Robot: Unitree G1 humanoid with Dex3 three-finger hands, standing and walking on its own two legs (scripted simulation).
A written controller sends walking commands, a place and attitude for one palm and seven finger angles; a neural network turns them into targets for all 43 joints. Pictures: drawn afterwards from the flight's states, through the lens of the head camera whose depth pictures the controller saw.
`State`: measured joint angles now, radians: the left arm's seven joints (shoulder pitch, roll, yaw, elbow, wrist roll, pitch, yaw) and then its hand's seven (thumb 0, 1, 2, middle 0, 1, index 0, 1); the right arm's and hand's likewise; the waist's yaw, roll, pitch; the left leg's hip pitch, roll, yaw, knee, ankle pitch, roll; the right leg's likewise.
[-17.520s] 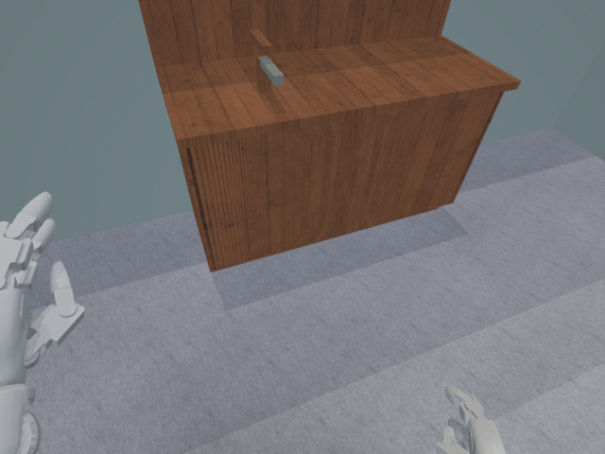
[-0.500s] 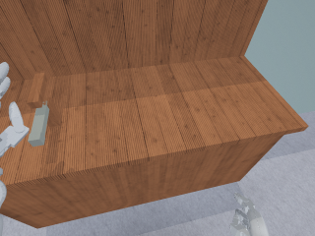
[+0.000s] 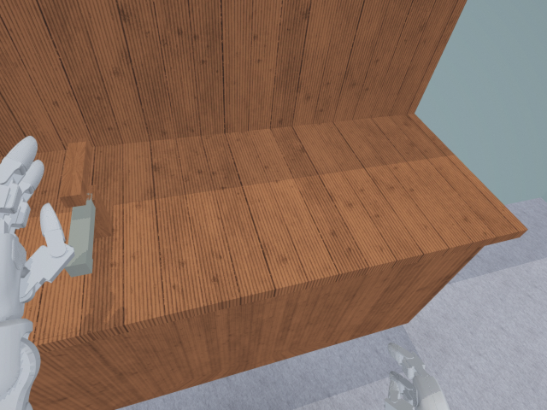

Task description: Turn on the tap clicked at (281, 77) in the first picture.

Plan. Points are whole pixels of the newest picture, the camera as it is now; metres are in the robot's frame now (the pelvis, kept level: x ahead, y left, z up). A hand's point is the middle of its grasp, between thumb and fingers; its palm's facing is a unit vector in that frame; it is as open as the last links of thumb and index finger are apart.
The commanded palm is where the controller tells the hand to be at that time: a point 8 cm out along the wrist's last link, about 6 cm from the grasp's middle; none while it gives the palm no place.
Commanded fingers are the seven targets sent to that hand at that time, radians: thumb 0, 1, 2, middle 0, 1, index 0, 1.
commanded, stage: come to a stop and stand still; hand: left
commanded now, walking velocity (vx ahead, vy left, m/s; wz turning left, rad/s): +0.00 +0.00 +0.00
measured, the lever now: (79, 263) +0.28 +0.32 +0.03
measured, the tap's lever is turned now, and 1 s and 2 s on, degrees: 0 0 0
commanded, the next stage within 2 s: look again from close up in 0.64 s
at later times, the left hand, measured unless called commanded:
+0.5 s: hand (104, 243) +0.24 +0.23 +0.16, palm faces +0.40 -0.85 -0.34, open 7.4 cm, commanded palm +0.18 +0.26 +0.18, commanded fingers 0.00 0.90 0.90 -0.20 -0.30 -0.20 -0.30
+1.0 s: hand (105, 252) +0.23 +0.22 +0.16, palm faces +0.39 -0.85 -0.34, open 7.4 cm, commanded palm +0.17 +0.25 +0.18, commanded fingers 0.00 0.90 0.90 -0.20 -0.30 -0.20 -0.30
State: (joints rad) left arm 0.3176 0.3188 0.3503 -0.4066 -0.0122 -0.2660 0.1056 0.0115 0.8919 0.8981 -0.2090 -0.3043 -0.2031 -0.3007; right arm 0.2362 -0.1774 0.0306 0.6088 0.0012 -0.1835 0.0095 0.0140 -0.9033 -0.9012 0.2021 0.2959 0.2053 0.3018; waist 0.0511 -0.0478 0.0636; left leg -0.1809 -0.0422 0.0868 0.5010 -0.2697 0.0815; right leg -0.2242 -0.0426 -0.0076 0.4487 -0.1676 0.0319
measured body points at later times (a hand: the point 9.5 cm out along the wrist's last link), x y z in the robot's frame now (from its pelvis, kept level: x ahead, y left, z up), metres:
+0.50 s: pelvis +0.02 -0.02 +0.01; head +0.04 +0.00 +0.45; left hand +0.21 +0.27 +0.18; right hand +0.20 -0.24 -0.06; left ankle +0.01 +0.06 -0.74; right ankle +0.05 -0.15 -0.74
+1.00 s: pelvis +0.01 -0.03 +0.01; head +0.02 -0.01 +0.46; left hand +0.20 +0.26 +0.18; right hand +0.19 -0.25 -0.06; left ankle +0.01 +0.06 -0.74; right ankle +0.05 -0.16 -0.74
